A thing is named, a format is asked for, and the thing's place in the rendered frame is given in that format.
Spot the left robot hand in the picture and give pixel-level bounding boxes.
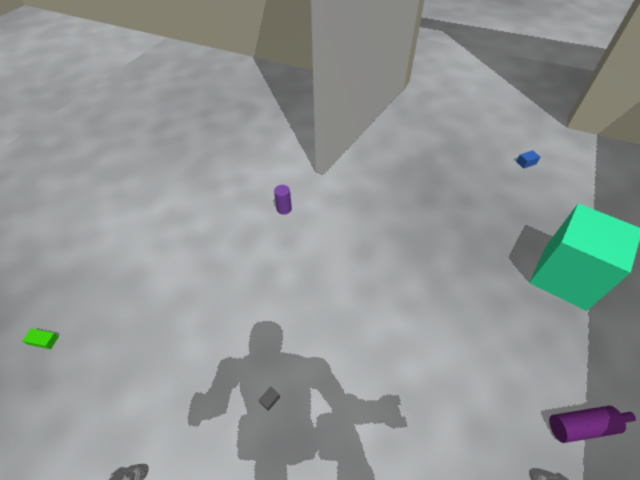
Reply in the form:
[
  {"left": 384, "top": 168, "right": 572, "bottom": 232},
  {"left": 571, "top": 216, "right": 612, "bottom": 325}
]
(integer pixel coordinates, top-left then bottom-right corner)
[{"left": 109, "top": 464, "right": 149, "bottom": 480}]

